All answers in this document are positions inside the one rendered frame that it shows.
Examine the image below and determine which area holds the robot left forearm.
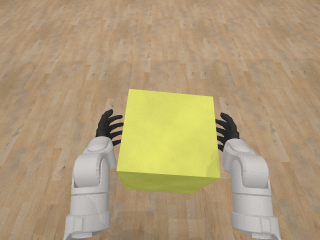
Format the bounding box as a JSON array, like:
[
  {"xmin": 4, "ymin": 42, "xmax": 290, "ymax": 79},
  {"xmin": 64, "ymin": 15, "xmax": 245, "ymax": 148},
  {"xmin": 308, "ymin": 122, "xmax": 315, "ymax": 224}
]
[{"xmin": 63, "ymin": 136, "xmax": 117, "ymax": 240}]

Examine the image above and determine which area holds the carton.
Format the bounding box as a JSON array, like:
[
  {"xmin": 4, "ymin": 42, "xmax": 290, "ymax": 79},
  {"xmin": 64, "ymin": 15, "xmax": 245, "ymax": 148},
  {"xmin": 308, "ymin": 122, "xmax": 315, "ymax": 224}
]
[{"xmin": 116, "ymin": 89, "xmax": 221, "ymax": 194}]

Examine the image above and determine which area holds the robot left hand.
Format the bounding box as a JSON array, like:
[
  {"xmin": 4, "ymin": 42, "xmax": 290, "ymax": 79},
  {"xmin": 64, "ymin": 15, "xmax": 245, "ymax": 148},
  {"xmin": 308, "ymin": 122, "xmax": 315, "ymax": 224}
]
[{"xmin": 95, "ymin": 109, "xmax": 124, "ymax": 146}]

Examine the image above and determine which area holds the robot right hand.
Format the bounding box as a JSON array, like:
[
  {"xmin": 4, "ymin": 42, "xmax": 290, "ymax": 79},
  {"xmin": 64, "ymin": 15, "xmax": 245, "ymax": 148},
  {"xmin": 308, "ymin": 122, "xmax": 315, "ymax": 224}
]
[{"xmin": 215, "ymin": 112, "xmax": 240, "ymax": 152}]

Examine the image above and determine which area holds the robot right forearm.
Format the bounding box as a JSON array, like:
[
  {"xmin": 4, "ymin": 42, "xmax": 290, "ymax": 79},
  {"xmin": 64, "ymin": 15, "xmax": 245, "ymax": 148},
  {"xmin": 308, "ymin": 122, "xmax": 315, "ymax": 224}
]
[{"xmin": 222, "ymin": 138, "xmax": 281, "ymax": 240}]

